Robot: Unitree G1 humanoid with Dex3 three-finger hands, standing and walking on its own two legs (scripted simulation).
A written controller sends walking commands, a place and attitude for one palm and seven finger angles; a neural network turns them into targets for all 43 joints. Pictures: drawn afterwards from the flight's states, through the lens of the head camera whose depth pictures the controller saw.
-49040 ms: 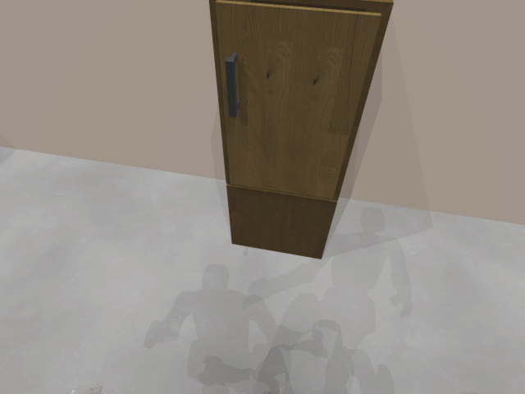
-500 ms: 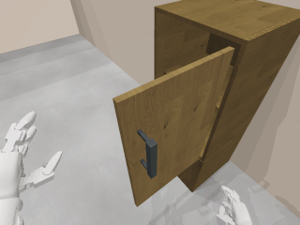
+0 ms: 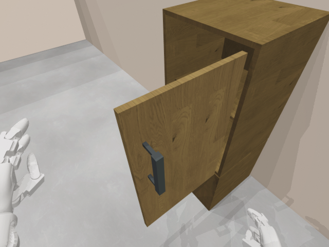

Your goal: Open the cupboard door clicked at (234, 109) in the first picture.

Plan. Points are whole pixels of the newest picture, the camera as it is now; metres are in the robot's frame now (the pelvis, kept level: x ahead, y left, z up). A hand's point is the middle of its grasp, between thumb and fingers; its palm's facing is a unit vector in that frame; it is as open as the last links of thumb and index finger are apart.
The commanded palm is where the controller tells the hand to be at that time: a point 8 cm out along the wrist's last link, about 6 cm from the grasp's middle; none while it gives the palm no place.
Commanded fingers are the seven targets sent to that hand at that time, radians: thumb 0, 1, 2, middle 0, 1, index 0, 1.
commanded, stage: step back with the hand held close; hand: left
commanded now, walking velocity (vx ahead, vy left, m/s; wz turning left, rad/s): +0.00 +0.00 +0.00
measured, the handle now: (154, 169) +0.29 +0.07 +0.05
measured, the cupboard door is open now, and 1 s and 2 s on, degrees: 90 90 90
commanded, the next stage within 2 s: stop stepping back and stand still in 1.16 s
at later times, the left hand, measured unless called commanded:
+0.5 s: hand (28, 193) +0.16 +0.27 +0.15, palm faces +0.33 -0.79 -0.51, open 7.4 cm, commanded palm +0.09 +0.31 +0.17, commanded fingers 0.00 0.90 0.90 -0.20 -0.30 -0.20 -0.30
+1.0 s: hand out of the picture +0.06 +0.30 +0.17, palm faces +0.48 -0.74 -0.48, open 7.4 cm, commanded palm -0.01 +0.33 +0.17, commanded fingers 0.00 0.90 0.90 -0.20 -0.30 -0.20 -0.30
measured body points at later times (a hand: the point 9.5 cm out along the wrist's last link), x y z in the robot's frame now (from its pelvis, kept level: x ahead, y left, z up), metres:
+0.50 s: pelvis -0.05 +0.02 +0.00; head -0.03 +0.03 +0.44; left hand +0.13 +0.31 +0.18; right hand +0.12 -0.23 -0.08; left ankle -0.02 +0.13 -0.74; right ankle -0.02 -0.12 -0.74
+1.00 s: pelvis -0.14 +0.03 -0.01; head -0.12 +0.04 +0.43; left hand +0.03 +0.34 +0.19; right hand +0.01 -0.20 -0.10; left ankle -0.02 +0.13 -0.74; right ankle -0.16 -0.10 -0.71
